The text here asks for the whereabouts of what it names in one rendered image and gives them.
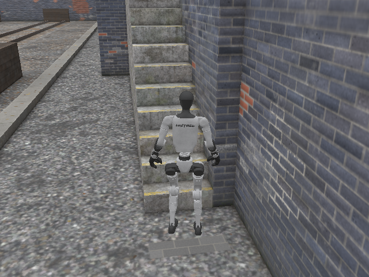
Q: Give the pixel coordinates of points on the left robot thigh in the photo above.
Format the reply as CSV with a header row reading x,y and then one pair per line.
x,y
170,170

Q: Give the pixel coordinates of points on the left robot hand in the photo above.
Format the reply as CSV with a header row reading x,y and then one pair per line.
x,y
152,160

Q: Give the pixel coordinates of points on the robot left foot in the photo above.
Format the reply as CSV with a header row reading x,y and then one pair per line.
x,y
172,228

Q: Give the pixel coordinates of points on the right robot hand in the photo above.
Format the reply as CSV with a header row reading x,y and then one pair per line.
x,y
217,160

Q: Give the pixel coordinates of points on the left robot upper arm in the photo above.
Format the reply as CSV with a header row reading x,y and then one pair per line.
x,y
164,130

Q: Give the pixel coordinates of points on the robot right forearm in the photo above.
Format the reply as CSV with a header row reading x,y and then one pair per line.
x,y
213,150

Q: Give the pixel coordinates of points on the right robot upper arm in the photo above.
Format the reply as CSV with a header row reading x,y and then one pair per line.
x,y
206,131

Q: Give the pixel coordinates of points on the robot left forearm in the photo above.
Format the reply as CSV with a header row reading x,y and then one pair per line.
x,y
156,150

